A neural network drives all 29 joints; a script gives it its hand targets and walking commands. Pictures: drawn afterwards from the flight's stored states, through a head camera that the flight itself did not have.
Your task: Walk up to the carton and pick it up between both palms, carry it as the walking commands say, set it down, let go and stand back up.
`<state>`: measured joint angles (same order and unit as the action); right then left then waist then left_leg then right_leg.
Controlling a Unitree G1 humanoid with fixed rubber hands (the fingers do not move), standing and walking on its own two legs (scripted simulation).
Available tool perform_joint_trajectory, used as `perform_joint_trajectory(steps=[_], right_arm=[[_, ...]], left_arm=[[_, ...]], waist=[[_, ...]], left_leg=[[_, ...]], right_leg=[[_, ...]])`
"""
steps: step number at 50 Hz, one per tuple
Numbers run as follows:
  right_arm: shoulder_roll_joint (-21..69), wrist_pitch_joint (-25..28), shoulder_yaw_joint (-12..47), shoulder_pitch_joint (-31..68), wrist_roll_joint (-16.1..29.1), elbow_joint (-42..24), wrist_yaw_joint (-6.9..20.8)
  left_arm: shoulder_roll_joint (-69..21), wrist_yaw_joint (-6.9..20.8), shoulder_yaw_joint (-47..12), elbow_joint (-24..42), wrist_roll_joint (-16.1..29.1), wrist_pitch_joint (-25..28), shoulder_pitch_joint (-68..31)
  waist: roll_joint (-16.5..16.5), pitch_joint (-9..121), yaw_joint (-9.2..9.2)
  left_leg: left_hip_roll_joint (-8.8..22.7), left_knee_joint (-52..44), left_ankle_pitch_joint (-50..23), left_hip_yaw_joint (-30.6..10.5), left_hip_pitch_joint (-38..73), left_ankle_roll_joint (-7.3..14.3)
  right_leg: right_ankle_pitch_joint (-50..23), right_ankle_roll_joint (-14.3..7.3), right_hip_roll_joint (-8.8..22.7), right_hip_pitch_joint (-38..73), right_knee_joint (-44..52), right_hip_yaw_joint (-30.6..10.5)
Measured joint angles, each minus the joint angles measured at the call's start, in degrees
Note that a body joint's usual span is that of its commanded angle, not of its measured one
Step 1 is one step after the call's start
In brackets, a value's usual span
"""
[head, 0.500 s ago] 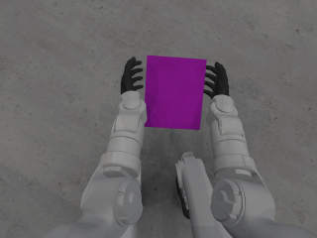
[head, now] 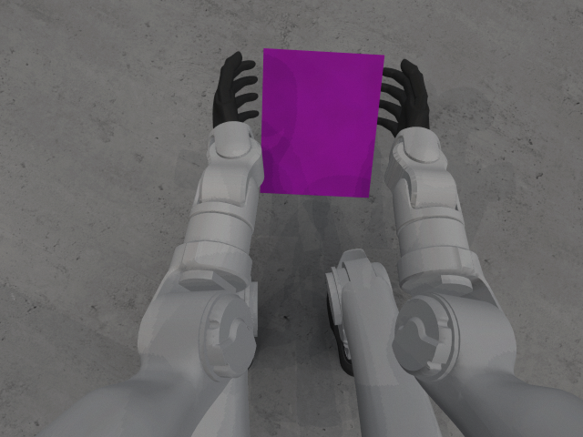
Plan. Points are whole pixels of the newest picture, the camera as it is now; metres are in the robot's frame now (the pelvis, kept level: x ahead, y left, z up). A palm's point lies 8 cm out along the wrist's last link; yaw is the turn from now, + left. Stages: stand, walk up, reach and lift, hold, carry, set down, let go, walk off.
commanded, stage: set down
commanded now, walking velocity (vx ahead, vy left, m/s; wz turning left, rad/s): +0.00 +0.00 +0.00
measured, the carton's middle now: (313, 125) +0.51 -0.06 -0.19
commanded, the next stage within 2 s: none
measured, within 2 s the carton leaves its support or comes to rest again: neither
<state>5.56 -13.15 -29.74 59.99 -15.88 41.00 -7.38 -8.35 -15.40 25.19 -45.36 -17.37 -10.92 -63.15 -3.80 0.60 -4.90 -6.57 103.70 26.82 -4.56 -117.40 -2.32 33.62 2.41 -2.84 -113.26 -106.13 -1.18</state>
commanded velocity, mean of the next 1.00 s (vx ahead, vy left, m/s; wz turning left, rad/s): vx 0.00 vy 0.00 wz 0.00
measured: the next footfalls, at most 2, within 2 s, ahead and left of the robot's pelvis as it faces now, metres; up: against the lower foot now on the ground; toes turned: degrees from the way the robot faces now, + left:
none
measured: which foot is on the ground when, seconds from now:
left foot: down 0.00-1.00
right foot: down 0.00-1.00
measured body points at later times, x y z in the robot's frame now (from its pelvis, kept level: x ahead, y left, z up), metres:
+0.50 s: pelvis -0.01 +0.00 -0.05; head +0.33 -0.02 +0.24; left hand +0.53 +0.05 -0.20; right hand +0.50 -0.18 -0.20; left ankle +0.12 +0.12 -0.44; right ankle +0.09 -0.13 -0.44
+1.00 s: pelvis +0.00 -0.01 -0.10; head +0.36 -0.05 +0.16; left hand +0.56 +0.03 -0.27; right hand +0.51 -0.20 -0.27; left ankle +0.12 +0.12 -0.44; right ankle +0.09 -0.13 -0.44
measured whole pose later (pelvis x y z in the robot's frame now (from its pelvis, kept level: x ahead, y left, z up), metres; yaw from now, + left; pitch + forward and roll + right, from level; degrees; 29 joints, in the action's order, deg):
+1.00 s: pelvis +0.00 -0.01 -0.10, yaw +0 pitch +38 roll +0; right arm -4.8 -13.5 -21.6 74.2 -8.6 45.9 -5.7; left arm 3.3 -12.8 20.0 -57.8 -7.8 -9.7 -82.5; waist -4.1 -17.5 -5.0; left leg -6.6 123.0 30.4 -3.5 -130.4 -4.1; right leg 37.4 2.5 -5.1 -126.9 -126.5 -1.5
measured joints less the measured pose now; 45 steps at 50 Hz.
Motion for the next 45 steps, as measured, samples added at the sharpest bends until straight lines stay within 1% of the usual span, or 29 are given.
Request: perform_joint_trajectory(steps=[20,34,39,45], right_arm=[[-3.9,-0.4,1.4,7.8,1.5,2.0,0.8],[-6.8,0.2,4.0,12.2,4.2,3.2,1.1],[-8.1,0.3,5.1,13.2,5.2,3.8,1.1],[-9.5,-0.2,7.0,14.8,6.0,5.2,1.8]], left_arm=[[4.1,1.1,-0.5,-2.9,2.3,-0.4,-8.2],[7.6,1.5,-3.2,-4.9,6.3,0.2,-12.5],[9.5,1.7,-4.1,-8.2,7.8,0.2,-16.3],[11.5,2.5,-4.5,-11.2,8.8,0.7,-18.9]], waist=[[0.0,-8.3,0.28],[0.1,-14.8,0.22],[-0.4,-16.5,0.38],[-0.6,-17.7,-0.13]], left_leg=[[-0.2,8.1,0.7,0.2,-6.6,-0.8],[-0.3,13.9,1.9,0.5,-10.4,-1.4],[-0.4,15.9,2.3,0.7,-11.6,-1.5],[-0.2,18.0,2.8,1.0,-13.0,-1.6]], right_leg=[[1.0,0.1,-0.8,-6.7,-8.5,0.0],[2.2,0.1,-1.4,-10.6,-14.6,0.0],[2.8,0.1,-1.5,-11.8,-16.8,-0.1],[3.2,0.2,-1.9,-13.4,-19.1,-0.3]])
